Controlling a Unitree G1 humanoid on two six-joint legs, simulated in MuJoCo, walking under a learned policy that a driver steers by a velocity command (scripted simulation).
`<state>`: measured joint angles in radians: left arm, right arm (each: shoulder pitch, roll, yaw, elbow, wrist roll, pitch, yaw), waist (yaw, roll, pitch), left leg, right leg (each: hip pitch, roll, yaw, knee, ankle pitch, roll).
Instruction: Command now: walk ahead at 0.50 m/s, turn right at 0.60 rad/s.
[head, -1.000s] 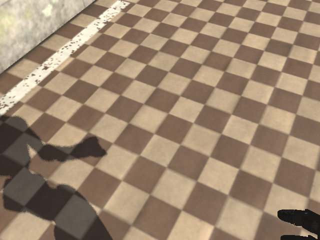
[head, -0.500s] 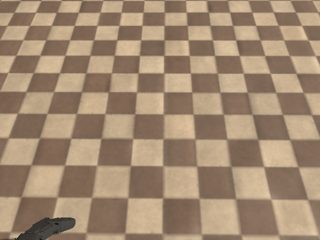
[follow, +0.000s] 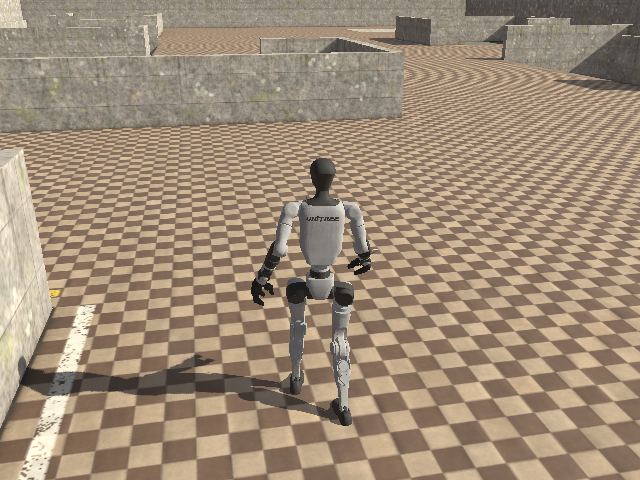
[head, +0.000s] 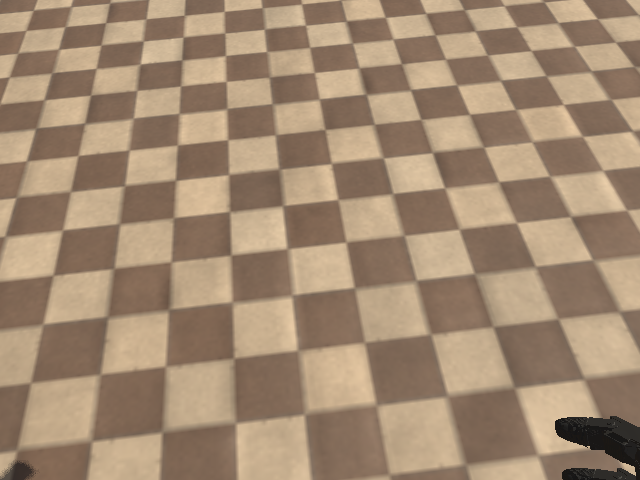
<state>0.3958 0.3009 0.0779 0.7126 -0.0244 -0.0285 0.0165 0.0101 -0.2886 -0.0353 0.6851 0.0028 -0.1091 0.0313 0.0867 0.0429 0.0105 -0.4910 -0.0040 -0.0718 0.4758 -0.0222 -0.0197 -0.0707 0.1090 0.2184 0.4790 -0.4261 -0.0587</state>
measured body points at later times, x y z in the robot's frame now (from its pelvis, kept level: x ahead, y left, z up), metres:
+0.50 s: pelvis +0.26 -0.03 +0.00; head +0.29 -0.05 +0.44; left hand +0.56 +0.11 -0.07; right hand +0.18 -0.32 -0.13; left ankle +0.14 +0.13 -0.73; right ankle +0.37 -0.18 -0.71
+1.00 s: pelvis +0.54 -0.14 +0.00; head +0.56 -0.16 +0.45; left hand +0.72 +0.09 -0.11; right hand +0.62 -0.46 -0.08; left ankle +0.73 -0.12 -0.72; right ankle +0.37 -0.17 -0.73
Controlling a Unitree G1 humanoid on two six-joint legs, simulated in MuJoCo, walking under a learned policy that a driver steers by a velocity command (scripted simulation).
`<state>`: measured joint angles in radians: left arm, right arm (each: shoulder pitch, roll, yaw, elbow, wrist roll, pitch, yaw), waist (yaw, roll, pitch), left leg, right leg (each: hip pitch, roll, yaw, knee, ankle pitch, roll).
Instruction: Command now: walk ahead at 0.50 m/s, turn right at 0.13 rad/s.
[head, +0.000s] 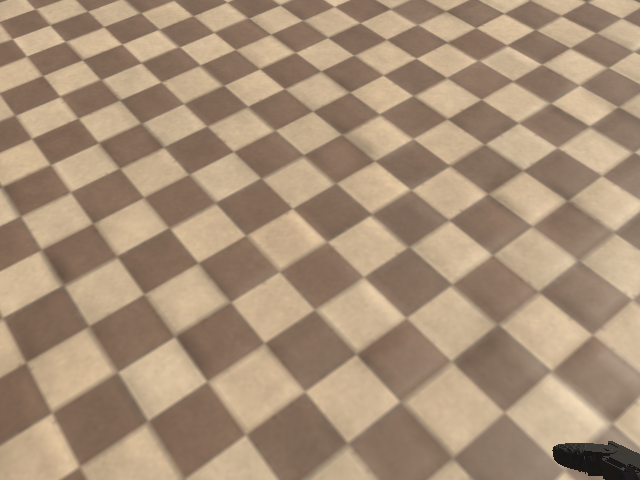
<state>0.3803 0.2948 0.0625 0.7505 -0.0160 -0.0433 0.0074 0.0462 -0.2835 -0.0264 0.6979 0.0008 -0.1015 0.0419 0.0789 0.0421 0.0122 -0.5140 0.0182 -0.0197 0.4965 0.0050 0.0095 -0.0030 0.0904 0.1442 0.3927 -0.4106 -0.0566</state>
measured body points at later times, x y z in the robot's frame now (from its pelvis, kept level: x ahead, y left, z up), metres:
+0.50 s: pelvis +0.28 +0.01 +0.00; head +0.30 +0.01 +0.45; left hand +0.49 +0.27 -0.05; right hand +0.32 -0.28 -0.12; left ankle +0.15 +0.12 -0.73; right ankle +0.41 -0.10 -0.73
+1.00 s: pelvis +0.52 +0.10 -0.01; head +0.55 +0.12 +0.44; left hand +0.38 +0.37 -0.14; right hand +0.85 +0.01 -0.08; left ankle +0.59 +0.24 -0.73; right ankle +0.42 -0.10 -0.72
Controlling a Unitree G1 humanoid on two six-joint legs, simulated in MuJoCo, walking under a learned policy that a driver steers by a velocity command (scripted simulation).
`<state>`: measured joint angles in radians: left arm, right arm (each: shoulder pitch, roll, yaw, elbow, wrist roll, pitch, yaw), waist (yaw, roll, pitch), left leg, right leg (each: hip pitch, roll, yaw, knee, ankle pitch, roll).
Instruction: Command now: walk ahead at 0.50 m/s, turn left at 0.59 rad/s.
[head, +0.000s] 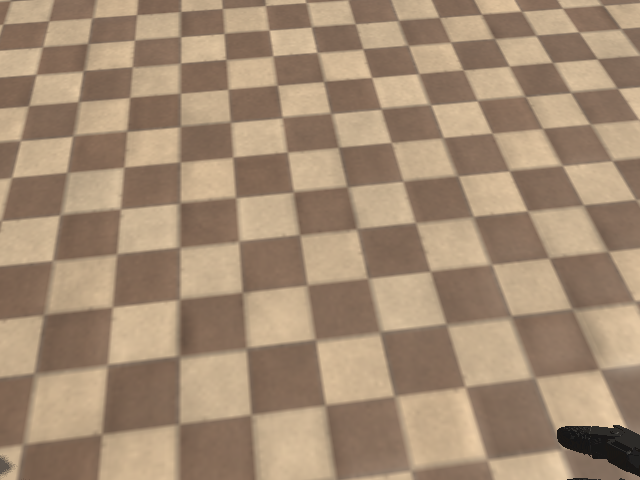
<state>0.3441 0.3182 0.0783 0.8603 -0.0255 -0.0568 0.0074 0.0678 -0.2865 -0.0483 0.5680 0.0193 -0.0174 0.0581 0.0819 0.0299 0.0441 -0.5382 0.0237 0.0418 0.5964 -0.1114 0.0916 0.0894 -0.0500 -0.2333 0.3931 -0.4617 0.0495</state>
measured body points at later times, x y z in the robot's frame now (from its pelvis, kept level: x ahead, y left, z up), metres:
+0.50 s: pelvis +0.29 +0.00 +0.01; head +0.31 +0.00 +0.45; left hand +0.45 +0.29 -0.06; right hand +0.41 -0.28 -0.10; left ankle +0.13 +0.09 -0.71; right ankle +0.43 -0.09 -0.72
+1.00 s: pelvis +0.53 +0.12 +0.00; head +0.55 +0.14 +0.45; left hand +0.35 +0.36 -0.13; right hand +0.85 +0.06 -0.06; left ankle +0.57 +0.26 -0.72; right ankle +0.44 -0.09 -0.71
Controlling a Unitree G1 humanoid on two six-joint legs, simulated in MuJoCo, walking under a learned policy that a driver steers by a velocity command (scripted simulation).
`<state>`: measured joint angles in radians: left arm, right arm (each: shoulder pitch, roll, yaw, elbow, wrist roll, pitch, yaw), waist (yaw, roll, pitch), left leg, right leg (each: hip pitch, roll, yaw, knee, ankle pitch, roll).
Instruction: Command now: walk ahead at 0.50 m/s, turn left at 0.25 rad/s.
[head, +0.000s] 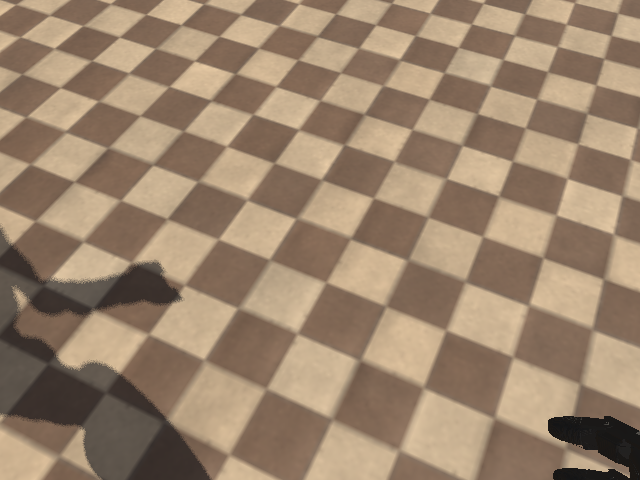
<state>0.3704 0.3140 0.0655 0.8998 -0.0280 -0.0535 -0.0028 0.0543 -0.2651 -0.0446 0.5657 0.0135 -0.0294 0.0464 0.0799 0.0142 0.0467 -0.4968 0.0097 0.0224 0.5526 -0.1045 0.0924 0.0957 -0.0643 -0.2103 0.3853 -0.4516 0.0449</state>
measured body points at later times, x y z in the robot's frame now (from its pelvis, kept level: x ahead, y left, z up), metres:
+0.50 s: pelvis +0.28 -0.02 +0.00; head +0.31 -0.03 +0.45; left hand +0.51 +0.18 -0.09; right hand +0.27 -0.31 -0.12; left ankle +0.12 +0.10 -0.72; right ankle +0.42 -0.15 -0.71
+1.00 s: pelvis +0.58 -0.09 +0.01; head +0.61 -0.10 +0.46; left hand +0.72 +0.17 -0.11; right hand +0.70 -0.38 -0.07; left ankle +0.77 -0.03 -0.70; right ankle +0.41 -0.14 -0.72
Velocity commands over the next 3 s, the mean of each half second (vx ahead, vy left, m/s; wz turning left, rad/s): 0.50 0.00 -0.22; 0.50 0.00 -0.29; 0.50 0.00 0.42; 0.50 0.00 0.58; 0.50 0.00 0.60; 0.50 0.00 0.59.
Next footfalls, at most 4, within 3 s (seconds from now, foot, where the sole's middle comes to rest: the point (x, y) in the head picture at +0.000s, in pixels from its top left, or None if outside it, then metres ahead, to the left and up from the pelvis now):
0.54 right None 0.45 -0.15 -0.76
1.04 left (378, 324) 0.80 -0.05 -0.76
1.52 right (476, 249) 1.04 -0.29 -0.76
2.04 left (360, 172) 1.28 0.02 -0.76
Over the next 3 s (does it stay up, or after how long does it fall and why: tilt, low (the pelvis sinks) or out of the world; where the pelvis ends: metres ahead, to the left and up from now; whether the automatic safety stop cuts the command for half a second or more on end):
stays up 1.60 0.13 0.00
